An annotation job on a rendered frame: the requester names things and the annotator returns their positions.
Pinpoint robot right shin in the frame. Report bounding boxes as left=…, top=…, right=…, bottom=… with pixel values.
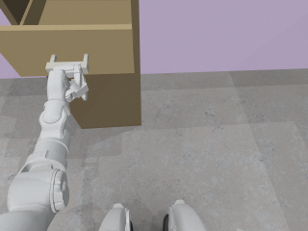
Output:
left=168, top=199, right=185, bottom=231

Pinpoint cabinet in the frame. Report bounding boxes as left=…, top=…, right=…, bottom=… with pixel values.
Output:
left=0, top=0, right=141, bottom=129

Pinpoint drawer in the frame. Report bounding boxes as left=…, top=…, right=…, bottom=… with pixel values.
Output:
left=0, top=0, right=135, bottom=77

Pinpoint robot left hand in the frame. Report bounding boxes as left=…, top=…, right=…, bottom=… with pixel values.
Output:
left=47, top=63, right=89, bottom=106

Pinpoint robot left upper arm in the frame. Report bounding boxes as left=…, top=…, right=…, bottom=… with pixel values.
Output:
left=0, top=168, right=70, bottom=231

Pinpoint left robot forearm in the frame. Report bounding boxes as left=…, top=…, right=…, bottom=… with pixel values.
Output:
left=7, top=100, right=72, bottom=211

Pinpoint robot left thigh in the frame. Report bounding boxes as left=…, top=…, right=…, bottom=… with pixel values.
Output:
left=98, top=207, right=131, bottom=231

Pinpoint handle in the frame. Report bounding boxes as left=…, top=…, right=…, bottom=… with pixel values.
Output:
left=45, top=54, right=90, bottom=74

